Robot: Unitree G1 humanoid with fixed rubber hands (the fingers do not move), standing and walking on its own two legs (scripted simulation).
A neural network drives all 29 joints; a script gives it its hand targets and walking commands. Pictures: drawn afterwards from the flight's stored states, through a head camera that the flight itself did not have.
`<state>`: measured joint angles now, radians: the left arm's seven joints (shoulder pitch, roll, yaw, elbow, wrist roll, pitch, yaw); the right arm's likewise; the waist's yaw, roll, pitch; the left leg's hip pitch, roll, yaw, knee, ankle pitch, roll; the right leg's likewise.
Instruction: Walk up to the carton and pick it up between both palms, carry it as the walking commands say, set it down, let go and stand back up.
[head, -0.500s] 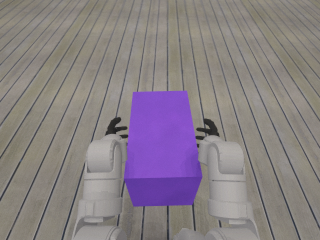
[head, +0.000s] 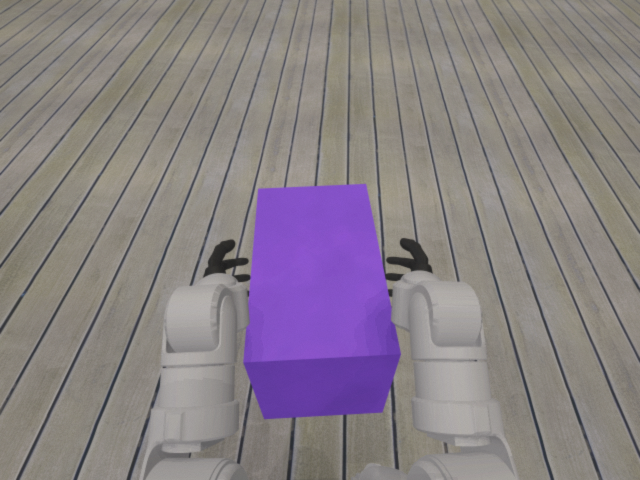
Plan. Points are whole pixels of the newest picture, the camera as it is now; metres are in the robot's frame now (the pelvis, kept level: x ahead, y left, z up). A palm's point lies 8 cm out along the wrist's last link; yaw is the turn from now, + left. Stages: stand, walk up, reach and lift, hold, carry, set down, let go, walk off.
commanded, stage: carry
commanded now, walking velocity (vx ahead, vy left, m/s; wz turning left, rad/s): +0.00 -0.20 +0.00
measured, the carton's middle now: (317, 295) +0.36 +0.02 -0.01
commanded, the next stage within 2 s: none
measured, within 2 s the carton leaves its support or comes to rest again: neither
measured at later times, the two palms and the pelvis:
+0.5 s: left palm (363, 356) +0.23 -0.03 +0.07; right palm (576, 371) +0.23 -0.27 +0.06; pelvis -0.08 -0.15 -0.01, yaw -1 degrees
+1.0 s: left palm (497, 435) +0.16 -0.16 +0.08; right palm out of the picture +0.17 -0.39 +0.07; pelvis -0.15 -0.29 -0.01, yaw +1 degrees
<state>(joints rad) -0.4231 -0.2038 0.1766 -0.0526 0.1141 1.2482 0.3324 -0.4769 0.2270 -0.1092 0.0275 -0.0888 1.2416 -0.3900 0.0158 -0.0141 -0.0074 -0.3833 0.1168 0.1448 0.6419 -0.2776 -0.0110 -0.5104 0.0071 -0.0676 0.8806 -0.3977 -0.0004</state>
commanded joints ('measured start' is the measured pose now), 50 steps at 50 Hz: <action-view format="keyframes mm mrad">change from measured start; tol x64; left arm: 1 -710 -1092 -658 -82 -482 -9 -433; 50 -559 -1057 -576 150 -392 -24 -443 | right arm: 1 -476 1082 473 -37 351 -16 454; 50 -634 1067 530 -108 383 -35 439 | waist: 1 -30 277 -424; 50 -6 -297 -494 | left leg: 1 246 231 -173 -153 432 119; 25 -227 -67 -52 408 -379 -47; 45 168 224 -155 -101 443 95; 50 -220 -33 -73 372 -412 -65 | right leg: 1 92 -2 -41 -190 -42 20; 30 618 -264 160 -317 932 -212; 45 150 -15 -26 -211 2 12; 50 481 -352 308 -383 943 -232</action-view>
